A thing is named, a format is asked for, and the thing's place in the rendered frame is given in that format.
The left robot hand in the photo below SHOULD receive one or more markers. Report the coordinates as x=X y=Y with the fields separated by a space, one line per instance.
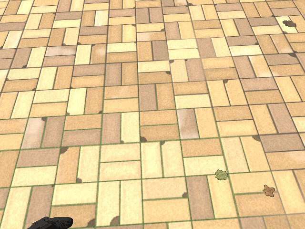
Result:
x=52 y=223

